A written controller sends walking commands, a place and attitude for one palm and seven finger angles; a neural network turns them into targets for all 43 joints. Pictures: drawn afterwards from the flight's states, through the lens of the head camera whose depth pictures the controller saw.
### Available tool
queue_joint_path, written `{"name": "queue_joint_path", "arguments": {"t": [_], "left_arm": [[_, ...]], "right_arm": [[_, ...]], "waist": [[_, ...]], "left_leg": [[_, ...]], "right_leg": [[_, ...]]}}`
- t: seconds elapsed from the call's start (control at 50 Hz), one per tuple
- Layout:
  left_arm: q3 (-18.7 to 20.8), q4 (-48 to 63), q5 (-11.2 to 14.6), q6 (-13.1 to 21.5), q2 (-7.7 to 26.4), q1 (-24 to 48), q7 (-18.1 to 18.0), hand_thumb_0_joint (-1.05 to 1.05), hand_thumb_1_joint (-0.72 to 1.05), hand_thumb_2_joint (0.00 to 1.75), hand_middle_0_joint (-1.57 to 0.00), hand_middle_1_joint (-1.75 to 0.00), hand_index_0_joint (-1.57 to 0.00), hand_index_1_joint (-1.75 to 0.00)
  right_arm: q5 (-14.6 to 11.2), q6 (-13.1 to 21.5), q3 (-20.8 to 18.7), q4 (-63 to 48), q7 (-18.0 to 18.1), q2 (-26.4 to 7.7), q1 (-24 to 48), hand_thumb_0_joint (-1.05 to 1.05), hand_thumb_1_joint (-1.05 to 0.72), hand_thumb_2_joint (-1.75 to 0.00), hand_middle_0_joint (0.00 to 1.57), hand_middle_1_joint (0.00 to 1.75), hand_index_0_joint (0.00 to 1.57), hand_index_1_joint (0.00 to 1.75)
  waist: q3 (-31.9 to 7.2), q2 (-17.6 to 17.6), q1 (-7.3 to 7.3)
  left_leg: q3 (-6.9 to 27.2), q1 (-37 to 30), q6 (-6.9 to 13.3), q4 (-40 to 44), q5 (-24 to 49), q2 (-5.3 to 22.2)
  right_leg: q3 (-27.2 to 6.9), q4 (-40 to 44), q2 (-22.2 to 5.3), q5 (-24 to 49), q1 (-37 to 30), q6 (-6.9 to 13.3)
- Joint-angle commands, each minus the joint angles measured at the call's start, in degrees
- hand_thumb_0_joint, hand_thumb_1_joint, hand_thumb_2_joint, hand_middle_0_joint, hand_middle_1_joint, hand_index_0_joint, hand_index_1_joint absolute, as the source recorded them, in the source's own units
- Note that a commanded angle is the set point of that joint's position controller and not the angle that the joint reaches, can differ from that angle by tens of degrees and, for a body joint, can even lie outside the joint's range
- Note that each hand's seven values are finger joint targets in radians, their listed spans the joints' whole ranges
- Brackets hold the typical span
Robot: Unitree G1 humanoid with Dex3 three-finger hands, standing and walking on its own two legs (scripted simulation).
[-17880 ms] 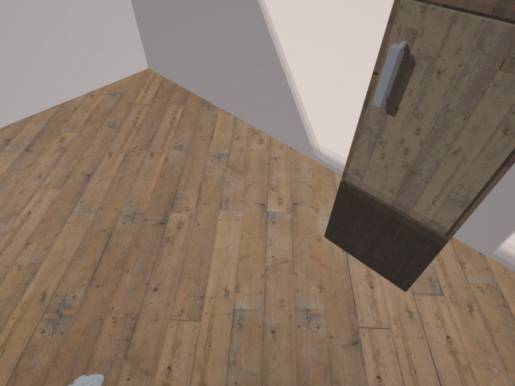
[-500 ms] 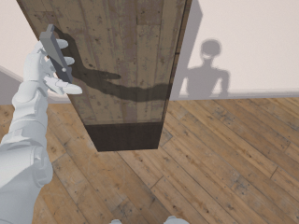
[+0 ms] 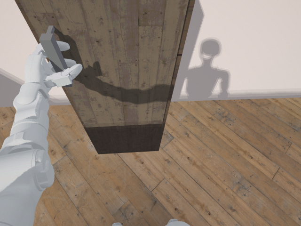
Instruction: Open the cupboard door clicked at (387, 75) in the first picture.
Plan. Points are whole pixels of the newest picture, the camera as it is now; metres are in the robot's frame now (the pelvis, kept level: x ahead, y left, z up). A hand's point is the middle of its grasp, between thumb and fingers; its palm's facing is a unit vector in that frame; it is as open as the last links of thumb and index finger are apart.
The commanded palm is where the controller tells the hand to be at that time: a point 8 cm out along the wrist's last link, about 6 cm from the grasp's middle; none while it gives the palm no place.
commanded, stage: close the thumb around the handle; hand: left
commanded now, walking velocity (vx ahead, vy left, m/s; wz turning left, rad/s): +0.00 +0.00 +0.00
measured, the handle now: (60, 58) +0.54 +0.22 +0.12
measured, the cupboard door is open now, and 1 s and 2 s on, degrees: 1 29 45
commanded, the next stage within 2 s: pull the door open along its arc in 0.24 s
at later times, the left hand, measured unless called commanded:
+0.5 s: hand (66, 74) +0.48 +0.19 +0.12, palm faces +0.01 -1.00 +0.01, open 5.9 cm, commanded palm +0.43 +0.24 +0.12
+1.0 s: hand (86, 119) +0.34 +0.12 +0.12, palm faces +0.33 -0.94 +0.08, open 6.5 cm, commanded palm +0.28 +0.19 +0.12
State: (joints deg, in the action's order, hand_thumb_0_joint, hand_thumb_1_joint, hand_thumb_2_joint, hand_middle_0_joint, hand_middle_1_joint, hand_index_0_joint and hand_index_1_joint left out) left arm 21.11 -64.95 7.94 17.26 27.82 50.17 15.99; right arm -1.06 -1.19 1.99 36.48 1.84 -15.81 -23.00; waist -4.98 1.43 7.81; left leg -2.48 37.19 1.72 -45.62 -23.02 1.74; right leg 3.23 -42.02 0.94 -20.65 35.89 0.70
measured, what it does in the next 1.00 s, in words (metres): stands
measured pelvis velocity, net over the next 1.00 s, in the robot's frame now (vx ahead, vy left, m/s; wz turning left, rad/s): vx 0.00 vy -0.01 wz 0.00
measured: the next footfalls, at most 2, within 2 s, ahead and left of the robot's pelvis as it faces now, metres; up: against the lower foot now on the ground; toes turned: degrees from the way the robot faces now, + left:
none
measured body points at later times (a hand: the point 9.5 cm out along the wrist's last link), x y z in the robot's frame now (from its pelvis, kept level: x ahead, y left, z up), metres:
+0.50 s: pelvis +0.00 +0.00 +0.00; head +0.08 +0.01 +0.45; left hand +0.47 +0.24 +0.12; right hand +0.03 -0.27 -0.11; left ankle -0.01 +0.10 -0.71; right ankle -0.01 -0.12 -0.71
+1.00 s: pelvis +0.00 -0.01 +0.02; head +0.01 -0.02 +0.47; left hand +0.32 +0.17 +0.12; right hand +0.19 -0.23 -0.07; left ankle -0.01 +0.10 -0.71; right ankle -0.01 -0.12 -0.71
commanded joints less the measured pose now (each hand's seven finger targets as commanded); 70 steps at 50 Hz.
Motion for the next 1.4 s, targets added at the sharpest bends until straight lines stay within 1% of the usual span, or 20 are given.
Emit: {"name": "queue_joint_path", "arguments": {"t": [0.0, 0.04, 0.14, 0.18, 0.24, 0.32, 0.34, 0.48, 0.7, 0.72, 0.74, 0.76, 0.8, 0.86, 0.9, 0.96, 1.0, 1.1, 1.22, 1.38], "left_arm": [[0.94, 12.66, 1.11, 3.28, 13.01, 25.07, 0.23, 0.00, 0.84, 0.88, -0.40, -1.34, -0.40, -1.34], [1.94, 12.82, 0.95, 2.84, 14.34, 24.79, -0.14, 0.00, 0.90, 0.90, -0.40, -1.35, -0.40, -1.35], [0.77, 15.81, 0.98, 3.59, 12.30, 24.94, -0.46, 0.00, 0.90, 0.90, -0.40, -1.35, -0.40, -1.35], [0.97, 13.44, 1.18, 3.10, 12.83, 25.29, -0.63, 0.00, 0.90, 0.90, -0.40, -1.35, -0.40, -1.35], [3.10, 14.11, 0.89, 3.63, 15.49, 24.43, -0.56, 0.00, 0.90, 0.90, -0.40, -1.35, -0.40, -1.35], [2.71, 16.41, 1.47, 4.20, 14.57, 23.66, -0.13, 0.00, 0.90, 0.90, -0.40, -1.35, -0.40, -1.35], [1.85, 15.77, 1.15, 4.18, 14.58, 26.29, -0.26, 0.00, 0.90, 0.90, -0.40, -1.35, -0.40, -1.35], [2.35, 22.59, 2.83, 4.00, 12.50, 14.54, 0.30, 0.00, 0.90, 0.90, -0.40, -1.35, -0.40, -1.35], [1.55, 46.78, 7.39, -2.08, 5.51, -18.45, -0.94, 0.00, 0.90, 0.90, -0.40, -1.35, -0.40, -1.35], [8.53, 52.76, 10.42, -3.20, 3.87, -17.41, -9.13, 0.00, 0.90, 0.90, -0.40, -1.35, -0.40, -1.35], [3.60, 54.08, 9.23, -4.69, -2.10, -22.03, -13.02, 0.00, 0.90, 0.90, -0.40, -1.35, -0.40, -1.35], [3.84, 55.91, 8.21, -5.52, -3.12, -24.97, -16.51, 0.00, 0.90, 0.90, -0.40, -1.35, -0.40, -1.35], [3.04, 61.40, 5.75, -6.29, -5.09, -29.90, -22.51, 0.00, 0.90, 0.90, -0.40, -1.35, -0.40, -1.35], [-1.99, 69.73, 1.21, -8.56, -10.38, -31.80, -30.40, 0.00, 0.90, 0.90, -0.40, -1.35, -0.40, -1.35], [-4.76, 71.85, -1.49, -10.58, -12.80, -33.38, -35.36, 0.00, 0.90, 0.90, -0.40, -1.35, -0.40, -1.35], [-10.54, 76.67, -5.31, -13.65, -18.11, -33.93, -41.39, 0.00, 0.90, 0.90, -0.40, -1.35, -0.40, -1.35], [-13.03, 76.33, -6.94, -15.18, -19.38, -35.67, -42.87, 0.00, 0.90, 0.90, -0.40, -1.35, -0.40, -1.35], [-19.74, 80.00, -7.63, -15.99, -25.03, -38.36, -42.92, 0.00, 0.90, 0.90, -0.40, -1.35, -0.40, -1.35], [-26.39, 86.37, -8.23, -15.77, -30.21, -46.69, -43.41, 0.00, 0.90, 0.90, -0.40, -1.35, -0.40, -1.35], [-36.15, 90.74, -12.33, -16.33, -36.46, -54.42, -46.69, 0.00, 0.90, 0.90, -0.40, -1.35, -0.40, -1.35]], "right_arm": [[-0.10, 0.78, -3.70, -4.12, 0.62, -9.56, -6.59, 0.00, -0.90, -0.90, 0.20, 0.30, 0.20, 0.30], [-0.11, 0.57, -3.80, -4.26, 0.63, -9.78, -6.58, 0.00, -0.90, -0.90, 0.20, 0.30, 0.20, 0.30], [0.02, 0.66, -4.00, -4.39, 0.37, -9.39, -6.41, 0.00, -0.90, -0.90, 0.20, 0.30, 0.20, 0.30], [-0.10, 0.49, -3.87, -3.91, 0.48, -9.61, -6.34, 0.00, -0.90, -0.90, 0.20, 0.30, 0.20, 0.30], [-0.04, 0.54, -3.93, -4.16, 0.64, -9.79, -6.40, 0.00, -0.90, -0.90, 0.20, 0.30, 0.20, 0.30], [-0.03, 0.49, -3.85, -4.59, 0.48, -9.50, -5.94, 0.00, -0.90, -0.90, 0.20, 0.30, 0.20, 0.30], [-0.16, 0.33, -3.78, -4.16, 0.63, -9.53, -5.78, 0.00, -0.90, -0.90, 0.20, 0.30, 0.20, 0.30], [-0.49, 0.55, -4.14, -6.50, 0.19, -8.97, -4.05, 0.00, -0.90, -0.90, 0.20, 0.30, 0.20, 0.30], [-1.89, 2.24, -4.05, -12.68, -0.48, -7.24, 4.49, 0.00, -0.90, -0.90, 0.20, 0.30, 0.20, 0.30], [-1.87, 3.17, -3.77, -13.12, -0.81, -4.73, 7.56, 0.00, -0.90, -0.90, 0.20, 0.30, 0.20, 0.30], [-1.63, 3.77, -3.68, -13.11, -1.23, -4.59, 8.63, 0.00, -0.90, -0.90, 0.20, 0.30, 0.20, 0.30], [-1.55, 4.21, -3.79, -12.68, -1.46, -4.54, 8.82, 0.00, -0.90, -0.90, 0.20, 0.30, 0.20, 0.30], [-0.90, 4.41, -3.97, -12.37, -1.80, -4.13, 10.22, 0.00, -0.90, -0.90, 0.20, 0.30, 0.20, 0.30], [0.11, 3.67, -3.58, -12.31, -2.07, -2.56, 12.89, 0.00, -0.90, -0.90, 0.20, 0.30, 0.20, 0.30], [0.91, 2.53, -3.43, -12.16, -1.80, -2.21, 14.29, 0.00, -0.90, -0.90, 0.20, 0.30, 0.20, 0.30], [1.60, 0.73, -2.83, -12.49, -1.36, -0.90, 17.00, 0.00, -0.90, -0.90, 0.20, 0.30, 0.20, 0.30], [2.08, -0.49, -2.66, -12.26, -0.74, -0.96, 17.55, 0.00, -0.90, -0.90, 0.20, 0.30, 0.20, 0.30], [2.57, -1.97, -2.10, -12.53, 0.10, 0.00, 19.82, 0.00, -0.90, -0.90, 0.20, 0.30, 0.20, 0.30], [3.00, -1.95, -2.08, -13.70, -0.58, 0.74, 21.14, 0.00, -0.90, -0.90, 0.20, 0.30, 0.20, 0.30], [3.28, -1.25, -2.54, -14.27, -2.08, 1.32, 22.37, 0.00, -0.90, -0.90, 0.20, 0.30, 0.20, 0.30]], "waist": [[-21.98, 3.69, 0.10], [-22.46, 2.92, -0.01], [-24.92, 5.94, -0.41], [-22.12, 2.13, 0.49], [-23.98, 3.50, -0.68], [-24.74, 3.97, -0.93], [-23.30, 4.42, 0.02], [-26.24, 3.35, -3.01], [-19.69, 0.39, -8.09], [-18.71, -0.09, -13.15], [-16.37, 1.62, -11.25], [-14.88, -1.52, -11.06], [-15.73, -3.41, -11.50], [-15.77, 0.30, -11.44], [-14.08, -3.90, -10.70], [-12.47, -2.01, -10.30], [-11.16, -4.55, -9.23], [-8.50, -3.85, -8.74], [-8.43, -4.76, -9.26], [-6.24, -6.05, -9.12]], "left_leg": [[4.42, -17.12, 0.16, 3.56, 26.80, -0.69], [4.23, -16.62, 0.16, 3.89, 25.84, -0.61], [4.81, -20.20, -0.29, 3.46, 28.96, -0.43], [4.35, -17.17, -0.02, 3.86, 25.69, -0.48], [4.19, -17.20, 0.04, 3.90, 26.50, -0.75], [4.13, -18.51, 0.05, 3.70, 29.15, -0.67], [4.15, -17.95, 0.00, 3.65, 27.64, -0.64], [3.33, -19.25, 0.08, 4.42, 31.73, -0.68], [1.10, -17.87, 0.53, 8.63, 29.94, -1.23], [1.15, -15.04, -0.31, 9.45, 28.35, -1.80], [0.58, -16.04, -0.76, 10.48, 25.93, -1.75], [1.04, -15.52, -1.00, 10.96, 25.53, -1.51], [0.54, -16.36, -0.90, 11.03, 25.95, -1.50], [0.25, -18.65, -1.26, 11.62, 27.27, -1.45], [0.80, -18.71, -1.07, 11.99, 24.97, -1.25], [0.68, -20.02, -1.12, 12.92, 22.37, -1.51], [0.96, -20.42, -0.90, 13.01, 20.41, -1.51], [1.14, -22.64, -0.90, 13.84, 18.75, -1.57], [1.62, -23.76, -0.89, 13.47, 20.08, -1.70], [2.23, -23.13, -0.62, 10.79, 17.97, -2.27]], "right_leg": [[-1.19, 2.96, 1.72, 23.24, -7.57, 0.46], [-1.29, 3.06, 1.69, 23.22, -8.10, 0.32], [-1.15, 2.73, 1.80, 23.25, -7.12, 0.53], [-1.23, 3.25, 1.80, 22.84, -7.86, 0.31], [-1.60, 2.90, 1.63, 24.21, -9.70, 0.49], [-1.54, 2.83, 1.73, 25.95, -10.30, 0.47], [-1.64, 2.99, 1.71, 25.08, -9.26, 0.40], [-1.65, 3.07, 1.65, 29.09, -14.30, 0.55], [-1.55, 5.11, 0.77, 32.32, -22.64, 0.61], [-0.69, 5.81, 0.81, 30.03, -23.18, 0.57], [-0.42, 6.23, 0.84, 27.84, -22.31, 0.53], [0.21, 6.41, 0.86, 26.79, -22.14, 0.54], [-0.29, 6.68, 0.61, 27.69, -23.98, 0.38], [-0.76, 6.85, -0.15, 28.66, -25.07, 0.61], [-0.94, 8.15, -0.38, 26.70, -25.52, 0.47], [-1.50, 9.68, -1.03, 24.41, -26.03, 0.49], [-1.85, 11.12, -1.29, 23.09, -26.15, 0.40], [-2.22, 13.15, -1.77, 21.92, -26.48, 0.45], [-2.53, 12.75, -2.41, 26.01, -27.82, 0.04], [-3.39, 13.21, -3.24, 23.16, -25.34, 0.01]]}}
